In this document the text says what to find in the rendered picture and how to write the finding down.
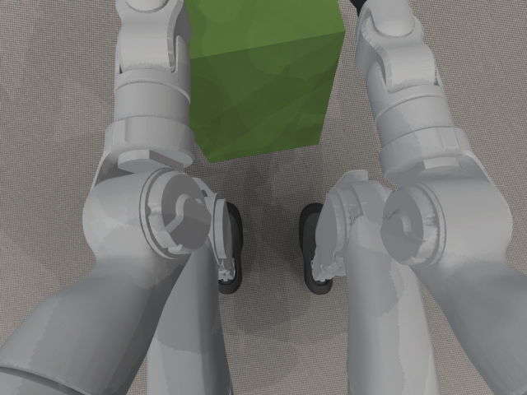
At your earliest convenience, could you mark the left robot upper arm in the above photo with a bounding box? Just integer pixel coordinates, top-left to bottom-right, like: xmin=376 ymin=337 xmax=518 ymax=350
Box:
xmin=0 ymin=168 xmax=212 ymax=395

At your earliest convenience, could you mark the left robot shin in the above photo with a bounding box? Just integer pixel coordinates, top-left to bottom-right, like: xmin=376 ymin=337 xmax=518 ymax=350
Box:
xmin=192 ymin=178 xmax=236 ymax=280

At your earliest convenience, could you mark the robot left foot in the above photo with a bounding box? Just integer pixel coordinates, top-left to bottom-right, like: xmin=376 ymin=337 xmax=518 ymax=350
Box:
xmin=218 ymin=202 xmax=244 ymax=295

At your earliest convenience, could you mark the right robot forearm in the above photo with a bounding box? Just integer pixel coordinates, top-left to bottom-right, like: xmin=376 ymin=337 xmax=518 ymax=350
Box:
xmin=354 ymin=0 xmax=513 ymax=227

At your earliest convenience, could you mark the right robot upper arm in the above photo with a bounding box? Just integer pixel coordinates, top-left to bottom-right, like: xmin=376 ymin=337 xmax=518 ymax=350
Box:
xmin=380 ymin=178 xmax=527 ymax=395

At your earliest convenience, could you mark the left robot forearm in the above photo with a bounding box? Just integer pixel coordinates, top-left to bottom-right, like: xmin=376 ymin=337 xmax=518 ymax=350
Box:
xmin=88 ymin=0 xmax=195 ymax=195

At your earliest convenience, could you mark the carton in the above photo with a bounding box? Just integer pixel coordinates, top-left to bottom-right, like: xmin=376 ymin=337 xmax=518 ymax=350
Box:
xmin=184 ymin=0 xmax=346 ymax=163

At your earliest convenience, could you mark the robot right hand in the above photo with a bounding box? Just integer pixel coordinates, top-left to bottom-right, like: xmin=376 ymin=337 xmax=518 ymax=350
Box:
xmin=350 ymin=0 xmax=367 ymax=16

